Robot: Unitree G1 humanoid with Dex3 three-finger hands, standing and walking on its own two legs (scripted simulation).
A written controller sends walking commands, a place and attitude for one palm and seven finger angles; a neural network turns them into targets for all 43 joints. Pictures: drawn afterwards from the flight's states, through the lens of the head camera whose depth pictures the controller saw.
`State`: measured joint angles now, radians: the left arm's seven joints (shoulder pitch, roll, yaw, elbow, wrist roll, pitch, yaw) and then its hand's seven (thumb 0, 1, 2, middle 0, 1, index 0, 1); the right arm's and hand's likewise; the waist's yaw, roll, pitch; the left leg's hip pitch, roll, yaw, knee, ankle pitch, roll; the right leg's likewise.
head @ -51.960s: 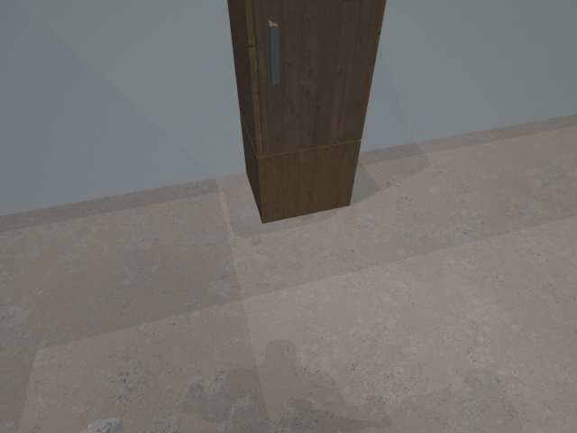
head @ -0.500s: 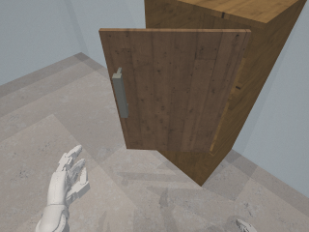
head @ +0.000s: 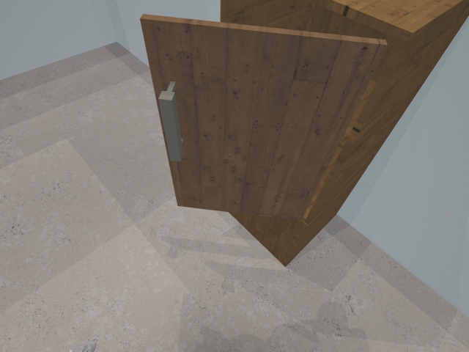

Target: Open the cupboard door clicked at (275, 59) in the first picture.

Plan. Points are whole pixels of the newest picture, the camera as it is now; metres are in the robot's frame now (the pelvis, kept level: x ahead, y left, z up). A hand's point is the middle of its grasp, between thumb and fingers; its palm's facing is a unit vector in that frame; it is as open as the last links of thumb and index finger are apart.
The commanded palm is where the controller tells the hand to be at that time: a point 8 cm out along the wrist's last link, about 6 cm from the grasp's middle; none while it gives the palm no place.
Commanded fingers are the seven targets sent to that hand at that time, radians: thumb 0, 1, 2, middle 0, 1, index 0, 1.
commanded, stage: relax the arm and regain balance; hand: left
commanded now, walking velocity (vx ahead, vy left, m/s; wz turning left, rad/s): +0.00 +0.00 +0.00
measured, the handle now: (174, 123) +0.54 +0.17 +0.05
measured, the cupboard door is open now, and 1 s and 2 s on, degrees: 41 41 41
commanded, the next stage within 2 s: stand and wait in 0.90 s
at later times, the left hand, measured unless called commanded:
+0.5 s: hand out of the picture +0.12 +0.27 -0.15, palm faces -0.05 -0.95 -0.30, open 16.2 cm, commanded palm none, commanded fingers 0.00 -0.50 0.30 -0.15 -0.30 -0.15 -0.30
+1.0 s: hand out of the picture +0.09 +0.31 -0.16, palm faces -0.05 -0.95 -0.30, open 16.2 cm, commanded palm none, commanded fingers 0.00 -0.50 0.30 -0.15 -0.30 -0.15 -0.30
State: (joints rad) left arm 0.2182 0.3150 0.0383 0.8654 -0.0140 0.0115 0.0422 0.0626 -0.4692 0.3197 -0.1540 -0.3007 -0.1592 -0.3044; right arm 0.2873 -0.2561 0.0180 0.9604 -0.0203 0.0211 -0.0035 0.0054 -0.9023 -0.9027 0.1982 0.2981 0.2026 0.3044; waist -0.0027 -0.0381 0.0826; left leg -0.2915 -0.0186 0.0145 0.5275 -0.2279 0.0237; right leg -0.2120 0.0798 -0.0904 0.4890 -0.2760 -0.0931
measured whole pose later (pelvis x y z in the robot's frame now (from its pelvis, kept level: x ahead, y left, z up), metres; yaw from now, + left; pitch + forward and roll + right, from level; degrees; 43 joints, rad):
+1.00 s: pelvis +0.03 +0.07 +0.01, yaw -1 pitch -1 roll -1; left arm 0.15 0.35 -0.02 1.10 0.01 0.01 0.01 -0.01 -0.49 0.30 -0.15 -0.30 -0.16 -0.30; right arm 0.13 -0.31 0.03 1.11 -0.01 -0.03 -0.01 0.00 -0.90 -0.90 0.20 0.30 0.20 0.30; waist 0.01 -0.05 0.04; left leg -0.13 -0.11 0.07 0.30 -0.16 0.12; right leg -0.09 0.00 -0.03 0.35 -0.23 0.00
